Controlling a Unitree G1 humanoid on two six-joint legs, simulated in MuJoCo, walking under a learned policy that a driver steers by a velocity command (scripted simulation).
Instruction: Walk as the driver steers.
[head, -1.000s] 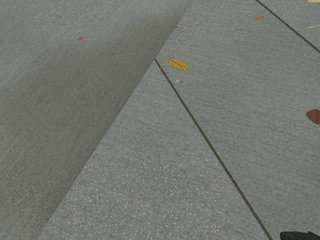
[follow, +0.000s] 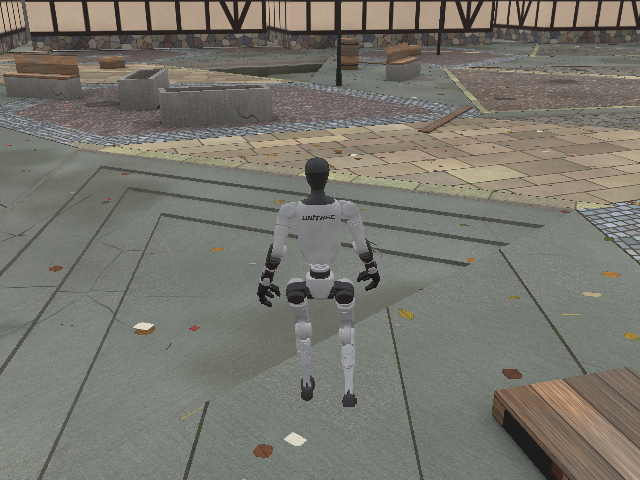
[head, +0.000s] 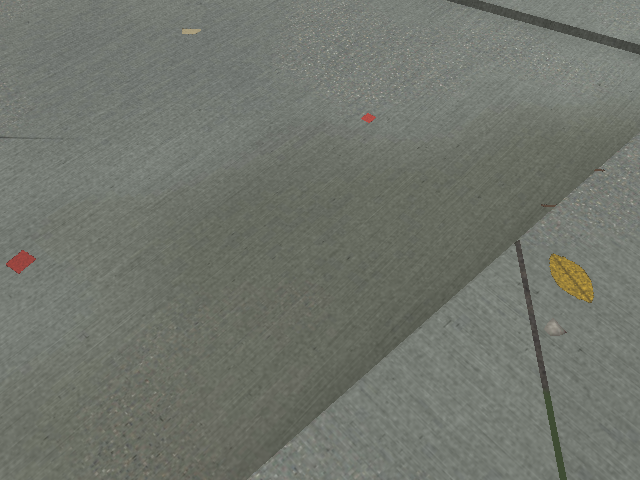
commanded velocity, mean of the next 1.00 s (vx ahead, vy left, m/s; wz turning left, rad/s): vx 0.50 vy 0.00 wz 0.59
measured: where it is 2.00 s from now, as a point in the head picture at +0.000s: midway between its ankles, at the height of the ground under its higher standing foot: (175, 258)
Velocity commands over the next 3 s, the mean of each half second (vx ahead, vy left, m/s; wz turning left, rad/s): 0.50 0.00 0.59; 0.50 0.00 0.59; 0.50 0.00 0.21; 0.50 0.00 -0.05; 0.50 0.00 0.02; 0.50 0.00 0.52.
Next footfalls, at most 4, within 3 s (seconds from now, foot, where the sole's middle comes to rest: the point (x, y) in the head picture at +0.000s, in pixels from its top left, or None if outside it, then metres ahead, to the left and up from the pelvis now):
0.40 right None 0.39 -0.10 -0.76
1.06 left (208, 396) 0.66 0.30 -0.91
1.44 right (232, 264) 1.04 0.29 -0.91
2.00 left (105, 235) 1.12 0.66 -0.91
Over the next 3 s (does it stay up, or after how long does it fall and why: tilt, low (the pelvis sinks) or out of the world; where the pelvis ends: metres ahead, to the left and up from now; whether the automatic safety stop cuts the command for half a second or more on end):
stays up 1.45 0.80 -0.16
